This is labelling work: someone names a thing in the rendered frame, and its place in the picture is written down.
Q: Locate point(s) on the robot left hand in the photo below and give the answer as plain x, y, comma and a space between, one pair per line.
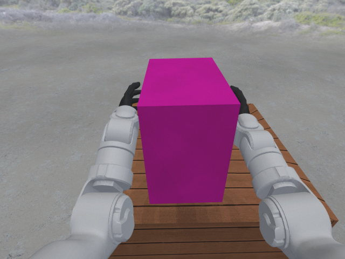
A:
128, 95

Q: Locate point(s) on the robot right upper arm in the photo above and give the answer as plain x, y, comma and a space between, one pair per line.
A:
298, 224

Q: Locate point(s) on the right robot forearm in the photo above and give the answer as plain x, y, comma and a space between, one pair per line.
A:
270, 173

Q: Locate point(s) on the robot left upper arm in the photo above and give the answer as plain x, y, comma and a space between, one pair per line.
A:
100, 222

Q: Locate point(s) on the left robot forearm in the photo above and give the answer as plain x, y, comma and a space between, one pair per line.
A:
112, 172

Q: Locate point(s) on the pedestal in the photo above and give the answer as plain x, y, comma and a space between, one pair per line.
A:
208, 230

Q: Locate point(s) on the robot right hand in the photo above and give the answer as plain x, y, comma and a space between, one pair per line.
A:
244, 108

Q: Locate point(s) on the carton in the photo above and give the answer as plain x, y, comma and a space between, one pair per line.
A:
188, 117

